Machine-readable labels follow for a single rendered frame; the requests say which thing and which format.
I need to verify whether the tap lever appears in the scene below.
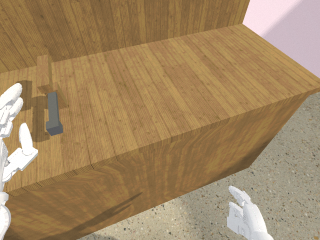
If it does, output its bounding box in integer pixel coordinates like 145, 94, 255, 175
45, 91, 63, 136

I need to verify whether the left robot forearm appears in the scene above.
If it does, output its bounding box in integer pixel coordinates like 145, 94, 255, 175
0, 191, 11, 240

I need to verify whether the counter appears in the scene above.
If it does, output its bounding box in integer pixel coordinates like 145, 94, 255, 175
0, 0, 320, 240

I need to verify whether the left robot hand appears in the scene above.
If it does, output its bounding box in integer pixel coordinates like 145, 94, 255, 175
0, 83, 38, 192

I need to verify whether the right robot hand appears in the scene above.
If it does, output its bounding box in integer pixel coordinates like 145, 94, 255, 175
227, 185, 268, 240

